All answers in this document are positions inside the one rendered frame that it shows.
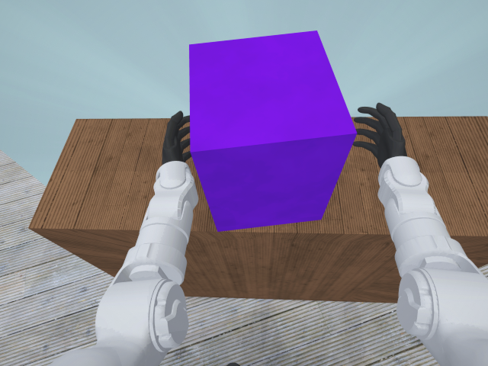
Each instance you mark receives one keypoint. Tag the left robot upper arm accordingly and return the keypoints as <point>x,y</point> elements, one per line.
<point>138,323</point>

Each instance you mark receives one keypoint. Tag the carton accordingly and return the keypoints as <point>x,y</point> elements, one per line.
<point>269,129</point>

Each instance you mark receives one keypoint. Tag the robot left forearm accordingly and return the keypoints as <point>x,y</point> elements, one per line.
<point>160,248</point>

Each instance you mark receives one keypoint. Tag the left robot hand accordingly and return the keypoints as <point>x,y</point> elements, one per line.
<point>173,146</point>

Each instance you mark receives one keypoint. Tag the pedestal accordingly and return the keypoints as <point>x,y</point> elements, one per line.
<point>98,194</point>

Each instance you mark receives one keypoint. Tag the right robot hand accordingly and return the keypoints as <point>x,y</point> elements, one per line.
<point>388,138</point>

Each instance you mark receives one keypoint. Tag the right robot upper arm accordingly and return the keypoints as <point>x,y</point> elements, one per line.
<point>448,312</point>

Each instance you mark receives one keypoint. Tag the robot right forearm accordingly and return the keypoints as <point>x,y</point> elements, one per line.
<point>416,227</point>

